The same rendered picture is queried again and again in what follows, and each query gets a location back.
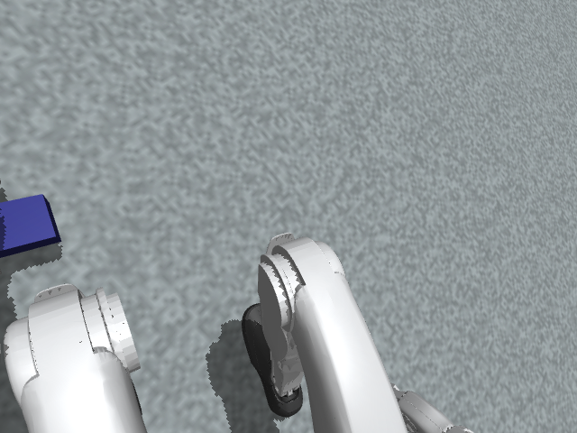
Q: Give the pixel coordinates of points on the right robot foot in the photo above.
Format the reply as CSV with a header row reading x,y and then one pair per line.
x,y
259,353

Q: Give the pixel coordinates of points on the carton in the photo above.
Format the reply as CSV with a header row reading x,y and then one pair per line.
x,y
26,224

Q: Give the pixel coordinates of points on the right robot hand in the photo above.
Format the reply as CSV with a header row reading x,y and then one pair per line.
x,y
419,415

